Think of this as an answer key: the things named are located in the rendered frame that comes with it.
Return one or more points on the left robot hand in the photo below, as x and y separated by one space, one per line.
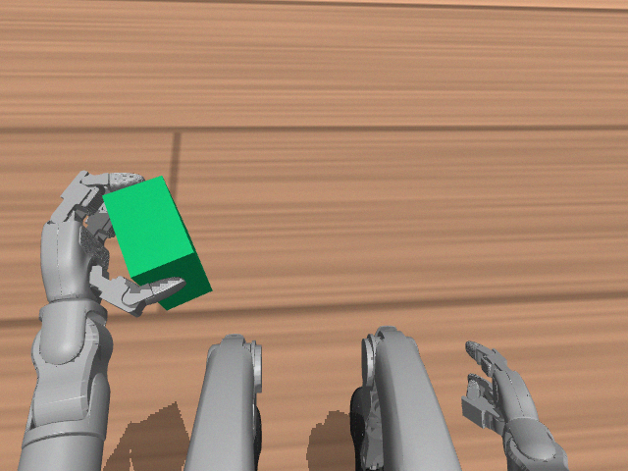
74 260

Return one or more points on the right robot arm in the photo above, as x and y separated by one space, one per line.
529 446

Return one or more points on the left robot arm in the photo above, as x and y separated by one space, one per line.
67 422

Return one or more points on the carton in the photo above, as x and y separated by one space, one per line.
154 240

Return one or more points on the right robot hand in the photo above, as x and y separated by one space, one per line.
492 405

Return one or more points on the right robot foot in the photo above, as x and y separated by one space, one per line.
357 430

